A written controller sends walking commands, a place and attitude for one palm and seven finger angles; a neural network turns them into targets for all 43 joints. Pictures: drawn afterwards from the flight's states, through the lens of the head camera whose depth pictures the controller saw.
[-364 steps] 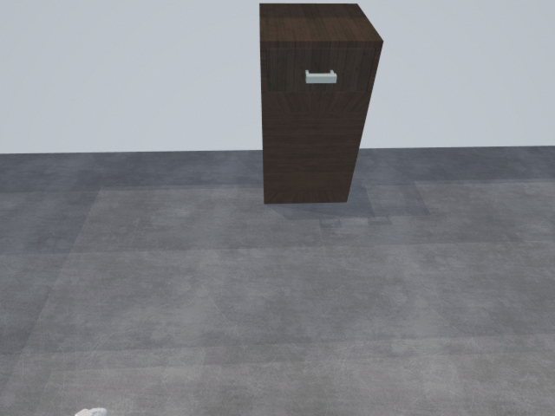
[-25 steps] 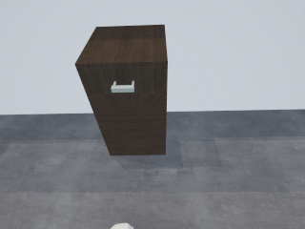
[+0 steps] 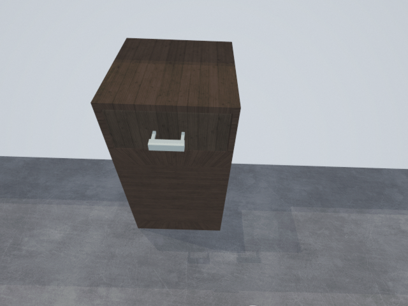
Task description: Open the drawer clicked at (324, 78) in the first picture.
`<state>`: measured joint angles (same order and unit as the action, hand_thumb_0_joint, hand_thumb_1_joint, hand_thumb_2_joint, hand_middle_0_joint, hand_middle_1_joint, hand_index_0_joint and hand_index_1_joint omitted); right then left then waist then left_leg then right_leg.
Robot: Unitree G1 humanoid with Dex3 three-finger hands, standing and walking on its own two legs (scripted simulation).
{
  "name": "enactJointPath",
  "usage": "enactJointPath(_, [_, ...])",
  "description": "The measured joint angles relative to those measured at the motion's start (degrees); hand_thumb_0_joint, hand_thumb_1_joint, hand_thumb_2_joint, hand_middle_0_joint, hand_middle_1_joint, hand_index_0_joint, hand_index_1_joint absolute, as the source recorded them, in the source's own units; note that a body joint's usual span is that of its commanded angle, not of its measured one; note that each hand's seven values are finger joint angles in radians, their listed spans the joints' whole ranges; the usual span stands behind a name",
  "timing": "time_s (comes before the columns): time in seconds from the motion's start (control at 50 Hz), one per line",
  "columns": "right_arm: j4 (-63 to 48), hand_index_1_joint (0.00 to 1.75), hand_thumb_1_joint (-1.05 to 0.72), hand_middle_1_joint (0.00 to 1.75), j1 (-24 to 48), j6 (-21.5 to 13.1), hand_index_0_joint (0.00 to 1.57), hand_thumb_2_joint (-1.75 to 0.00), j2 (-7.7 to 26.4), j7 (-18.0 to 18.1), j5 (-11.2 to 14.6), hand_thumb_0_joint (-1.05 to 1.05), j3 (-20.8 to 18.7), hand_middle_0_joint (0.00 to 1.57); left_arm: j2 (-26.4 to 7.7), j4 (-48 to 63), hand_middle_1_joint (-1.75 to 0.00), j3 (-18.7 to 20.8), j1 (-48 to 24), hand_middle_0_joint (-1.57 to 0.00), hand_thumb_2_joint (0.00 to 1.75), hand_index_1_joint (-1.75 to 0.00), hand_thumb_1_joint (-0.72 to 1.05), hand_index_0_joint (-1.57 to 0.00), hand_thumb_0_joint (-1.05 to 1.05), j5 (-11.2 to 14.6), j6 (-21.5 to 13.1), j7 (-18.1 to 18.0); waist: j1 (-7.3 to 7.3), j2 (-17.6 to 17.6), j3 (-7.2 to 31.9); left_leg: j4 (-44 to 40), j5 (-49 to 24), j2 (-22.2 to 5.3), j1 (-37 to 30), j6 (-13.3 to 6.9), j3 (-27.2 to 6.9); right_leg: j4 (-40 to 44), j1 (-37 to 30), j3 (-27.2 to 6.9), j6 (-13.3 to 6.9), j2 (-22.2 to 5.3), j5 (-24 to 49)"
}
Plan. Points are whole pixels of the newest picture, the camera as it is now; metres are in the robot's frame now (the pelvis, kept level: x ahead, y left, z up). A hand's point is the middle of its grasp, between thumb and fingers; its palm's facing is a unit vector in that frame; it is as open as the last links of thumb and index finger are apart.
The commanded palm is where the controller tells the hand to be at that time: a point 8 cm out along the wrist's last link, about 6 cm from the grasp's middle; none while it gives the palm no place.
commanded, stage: come to a stop and stand still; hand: left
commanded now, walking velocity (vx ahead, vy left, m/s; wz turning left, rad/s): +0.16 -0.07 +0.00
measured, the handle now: (167, 139) +0.59 +0.16 -0.07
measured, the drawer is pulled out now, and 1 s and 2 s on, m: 0.00 0.00 0.00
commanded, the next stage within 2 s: look again from close up in 1.50 s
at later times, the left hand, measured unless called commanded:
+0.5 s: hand out of the picture +0.15 +0.17 -0.16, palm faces +0.07 -0.97 -0.25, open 7.3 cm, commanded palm none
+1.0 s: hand out of the picture +0.06 +0.17 -0.17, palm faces +0.02 -0.98 -0.20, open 7.4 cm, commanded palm none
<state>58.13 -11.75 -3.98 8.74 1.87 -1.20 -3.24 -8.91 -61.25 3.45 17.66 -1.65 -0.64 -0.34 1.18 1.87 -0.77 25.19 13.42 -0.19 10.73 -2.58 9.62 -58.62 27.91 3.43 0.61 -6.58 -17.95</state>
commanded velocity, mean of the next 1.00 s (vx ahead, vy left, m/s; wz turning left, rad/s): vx -0.06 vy -0.01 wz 0.00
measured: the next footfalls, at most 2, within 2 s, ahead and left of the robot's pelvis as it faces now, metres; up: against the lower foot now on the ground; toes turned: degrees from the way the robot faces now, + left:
right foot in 0.18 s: +0.17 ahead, -0.15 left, +0.00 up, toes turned -7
left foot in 0.58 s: +0.08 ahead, +0.08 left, +0.00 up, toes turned +3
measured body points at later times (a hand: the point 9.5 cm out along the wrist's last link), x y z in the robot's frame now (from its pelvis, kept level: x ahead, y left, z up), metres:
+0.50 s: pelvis +0.06 -0.02 +0.00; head +0.10 -0.04 +0.45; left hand +0.14 +0.22 -0.14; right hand +0.11 -0.26 -0.16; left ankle +0.03 +0.10 -0.69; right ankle +0.14 -0.14 -0.74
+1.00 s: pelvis +0.06 -0.01 +0.00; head +0.08 -0.01 +0.45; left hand +0.06 +0.22 -0.16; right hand +0.05 -0.24 -0.16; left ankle +0.04 +0.11 -0.74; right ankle +0.02 -0.12 -0.74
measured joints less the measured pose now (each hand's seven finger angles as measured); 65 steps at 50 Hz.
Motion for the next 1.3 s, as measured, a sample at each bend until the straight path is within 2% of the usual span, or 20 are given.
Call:
enactJointPath(0.08, [1.3, 0.30, -0.95, 0.30, -2.9, 1.2, 0.20, -0.90, 0.8, -0.6, -0.4, -0.02, 0.2, 0.21, -1.2, 3.0, -0.30, 0.3, -4.4, -0.20, 0.90, -0.29, 0.92, -0.19, 0.00, 0.0, 0.3, 0.3, -0.98, -0.5, 0.4, -1.8, 1.1, 0.0, -3.0, 1.0, -0.5, 10.9, 0.0, 0.1, 0.6, -0.6, 2.8])
enactJointPath(0.16, [2.7, 0.30, -0.93, 0.30, -5.3, 2.5, 0.20, -0.90, 0.8, -0.6, -0.5, -0.01, 0.5, 0.20, -1.9, 4.5, -0.30, -0.2, -6.8, -0.20, 0.90, -0.29, 0.92, -0.19, 0.00, 0.0, -0.1, 0.5, -2.20, -1.4, -0.4, 1.3, 4.9, -1.2, -4.5, 2.9, -1.0, 22.5, -5.2, 1.1, 0.8, 0.7, 6.9])
enactJointPath(0.18, [3.2, 0.30, -0.93, 0.30, -6.0, 2.7, 0.20, -0.90, 0.6, -0.6, -0.4, -0.01, 0.7, 0.20, -2.2, 4.7, -0.30, -0.4, -7.0, -0.20, 0.90, -0.29, 0.92, -0.19, 0.00, 0.1, -0.5, 0.3, -2.28, -1.1, -0.5, 3.2, 6.5, -1.2, -4.3, 3.5, -1.0, 25.5, -7.1, 1.1, 0.3, 0.8, 9.6])
enactJointPath(0.22, [4.4, 0.30, -0.92, 0.30, -6.0, 3.5, 0.20, -0.90, 1.2, -0.5, 0.1, 0.00, 0.8, 0.20, -1.1, 3.9, -0.30, -1.2, -8.0, -0.20, 0.90, -0.29, 0.92, -0.19, 0.00, 0.3, -1.1, -0.2, -2.72, -3.4, -1.2, 7.2, 10.3, -2.7, -3.3, 4.0, -2.4, 24.5, -7.7, 2.2, -1.4, 2.3, 6.4])
enactJointPath(0.26, [4.7, 0.30, -0.92, 0.30, -5.8, 4.8, 0.20, -0.90, 1.5, -0.2, 0.6, 0.00, 0.7, 0.20, -0.1, 3.6, -0.30, -2.0, -8.8, -0.20, 0.90, -0.29, 0.92, -0.19, 0.00, 0.5, -0.9, -0.5, -3.26, -4.4, -1.7, 13.5, 15.7, -2.4, -0.6, 4.0, -4.4, 24.7, -8.3, 3.1, -2.2, 2.6, 4.9])
enactJointPath(0.34, [4.2, 0.30, -0.92, 0.30, -4.4, 6.6, 0.19, -0.90, 1.5, 0.0, 0.9, 0.00, 0.3, 0.20, 1.6, 4.1, -0.30, -2.3, -10.5, -0.20, 0.90, -0.30, 0.91, -0.20, 0.00, 0.3, 0.4, -1.2, -2.54, -3.8, -3.6, 27.5, 18.5, 0.1, 6.1, 4.3, -7.1, 27.6, -9.7, 3.6, -2.4, 1.8, 6.2])
enactJointPath(0.4, [2.9, 0.30, -0.92, 0.30, -2.8, 7.6, 0.19, -0.90, 1.9, -0.3, 0.8, 0.00, -0.1, 0.20, 1.8, 4.9, -0.30, -1.6, -11.0, -0.21, 0.90, -0.30, 0.92, -0.20, 0.00, 0.2, 1.3, -1.8, -1.75, -3.4, -4.4, 31.4, 16.6, 0.9, 9.7, 4.9, -7.9, 29.5, -9.9, 3.7, -2.0, 1.2, 7.7])
enactJointPath(0.5, [0.2, 0.30, -0.91, 0.30, -0.2, 7.6, 0.19, -0.90, 2.3, -0.9, 0.6, 0.00, -0.4, 0.20, -0.2, 5.3, -0.30, -0.8, -10.6, -0.21, 0.90, -0.30, 0.92, -0.20, 0.00, -0.4, 2.6, -1.8, -0.99, -2.2, -4.5, 25.3, 13.7, 0.2, 9.7, 4.9, -7.9, 30.6, -8.9, 3.3, -0.9, 0.7, 9.5])
enactJointPath(0.58, [-1.6, 0.30, -0.91, 0.30, -0.4, 5.6, 0.19, -0.90, 2.3, -1.0, 0.4, 0.00, 0.2, 0.20, -2.2, 4.8, -0.30, -0.3, -8.6, -0.21, 0.90, -0.30, 0.91, -0.20, 0.00, 0.0, 3.5, -1.6, -0.82, -1.7, -2.6, 8.1, 6.0, -1.1, 3.2, 3.8, -7.7, 27.5, -6.6, 3.0, 0.5, 1.1, 8.8])
enactJointPath(0.66, [-0.5, 0.30, -0.91, 0.30, -1.8, 5.1, 0.19, -0.90, 0.2, -0.6, -0.5, 0.00, 1.5, 0.20, -3.9, 2.6, -0.30, 0.1, -6.2, -0.20, 0.90, -0.30, 0.91, -0.20, 0.00, 0.4, 4.6, -1.1, -0.98, 0.5, -0.4, 6.1, 4.8, -0.2, 2.1, 1.4, -7.2, 18.3, -4.6, -1.8, 0.6, 3.1, -2.0])
enactJointPath(0.74, [1.4, 0.30, -0.93, 0.30, -3.2, 4.9, 0.20, -0.90, -0.7, 0.4, -0.4, 0.00, 2.4, 0.20, -4.0, 0.4, -0.30, -0.1, -3.3, -0.20, 0.90, -0.29, 0.91, -0.19, 0.00, 0.4, 3.9, -0.3, -0.54, 0.8, 1.4, -0.9, 1.2, 0.3, -0.9, 0.9, -7.0, 10.5, -5.5, -4.0, 1.2, 4.9, -1.2])
enactJointPath(0.8, [2.2, 0.30, -0.93, 0.30, -3.6, 4.3, 0.20, -0.90, -0.9, 0.8, -0.3, 0.01, 2.5, 0.21, -3.6, -1.2, -0.30, -0.4, -1.4, -0.20, 0.90, -0.29, 0.91, -0.19, 0.01, 0.5, 3.7, -0.1, -0.54, 0.9, 1.5, -4.1, -0.3, 0.6, -2.2, 0.7, -6.4, 10.9, -7.9, -3.8, 1.9, 4.9, -2.1])
enactJointPath(0.88, [3.1, 0.30, -0.93, 0.30, -3.6, 4.0, 0.20, -0.90, -1.0, 1.2, -0.2, 0.00, 2.4, 0.21, -2.6, -2.7, -0.30, -0.9, -0.9, -0.20, 0.90, -0.29, 0.91, -0.19, 0.01, 0.8, 4.3, -0.1, -1.41, 0.5, 0.2, -4.8, -0.7, 0.4, -2.5, 0.9, -5.9, 14.9, -11.4, -2.8, 2.1, 4.8, -5.8])
enactJointPath(0.94, [4.0, 0.30, -0.92, 0.30, -3.6, 4.2, 0.20, -0.90, -0.8, 1.2, -0.2, 0.00, 2.0, 0.21, -1.7, -3.1, -0.30, -1.3, -1.8, -0.20, 0.90, -0.29, 0.91, -0.19, 0.01, 1.0, 4.4, -0.2, -2.07, -0.1, -0.8, -4.0, -0.4, 0.0, -2.0, 1.5, -5.6, 19.3, -13.5, -2.1, 1.7, 4.7, -6.1])
enactJointPath(1.0, [5.2, 0.30, -0.92, 0.30, -4.3, 4.4, 0.20, -0.90, -0.4, 1.1, 0.0, 0.00, 1.7, 0.21, -0.9, -2.8, -0.30, -1.6, -3.0, -0.20, 0.90, -0.29, 0.91, -0.19, 0.01, 1.1, 3.5, -0.4, -2.28, -0.5, -1.3, -1.7, 0.5, 0.0, -0.9, 2.5, -5.3, 28.5, -16.8, -1.3, 1.1, 4.3, 0.5])
enactJointPath(1.02, [5.7, 0.30, -0.91, 0.30, -4.5, 4.5, 0.20, -0.90, -0.2, 1.1, 0.2, 0.00, 1.6, 0.21, -0.6, -2.8, -0.30, -1.7, -3.4, -0.20, 0.90, -0.29, 0.91, -0.19, 0.01, 1.0, 2.9, -0.6, -2.26, -0.9, -1.3, -0.3, 1.2, -0.2, -0.4, 3.0, -5.3, 30.6, -17.9, -1.1, 0.1, 4.5, 0.7])
enactJointPath(1.06, [6.8, 0.30, -0.91, 0.30, -4.9, 4.9, 0.20, -0.90, 0.5, 0.9, 0.5, 0.00, 1.5, 0.21, 0.5, -3.1, -0.30, -2.1, -4.0, -0.20, 0.90, -0.29, 0.92, -0.19, 0.01, 0.9, 2.1, -1.0, -2.67, -3.1, -1.3, 0.9, 1.8, -1.6, -0.3, 3.8, -6.1, 31.2, -18.8, -0.2, -1.7, 5.9, -0.1])
enactJointPath(1.12, [7.7, 0.30, -0.91, 0.30, -5.8, 5.6, 0.20, -0.90, 0.5, 0.8, 0.4, 0.00, 1.8, 0.20, 0.6, -3.1, -0.30, -2.3, -3.9, -0.20, 0.90, -0.30, 0.93, -0.20, 0.01, 1.0, 1.2, -1.7, -3.05, -4.1, -0.4, 0.9, 2.1, -2.8, -0.7, 4.0, -7.0, 31.9, -19.8, 0.7, -3.1, 7.1, -0.2])
enactJointPath(1.18, [8.5, 0.30, -0.91, 0.30, -6.2, 5.6, 0.20, -0.90, -0.1, 0.8, 0.3, 0.00, 2.2, 0.20, 0.4, -3.3, -0.30, -2.4, -4.0, -0.20, 0.90, -0.30, 0.94, -0.20, 0.01, 1.3, 1.1, -2.0, -3.05, -3.9, 0.0, -0.1, 1.4, -3.4, -1.7, 5.6, -7.5, 32.4, -20.6, 1.2, -3.8, 7.7, -0.2])
enactJointPath(1.3, [8.9, 0.30, -0.91, 0.30, -6.2, 5.2, 0.20, -0.90, -1.2, 0.8, 0.2, 0.00, 2.9, 0.20, 0.5, -3.4, -0.30, -2.5, -3.7, -0.20, 0.90, -0.30, 0.95, -0.20, 0.01, 1.6, 1.0, -2.1, -2.49, -3.8, -0.1, -1.4, 0.6, -4.4, -2.6, 6.6, -8.2, 33.9, -21.8, 1.9, -4.8, 8.9, 0.4])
